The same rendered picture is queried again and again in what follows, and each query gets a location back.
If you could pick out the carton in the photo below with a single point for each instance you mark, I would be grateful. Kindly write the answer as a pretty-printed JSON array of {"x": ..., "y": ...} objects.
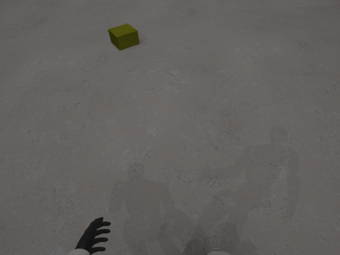
[{"x": 124, "y": 36}]

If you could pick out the robot left hand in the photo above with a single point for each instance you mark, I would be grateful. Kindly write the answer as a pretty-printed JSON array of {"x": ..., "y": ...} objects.
[{"x": 87, "y": 240}]

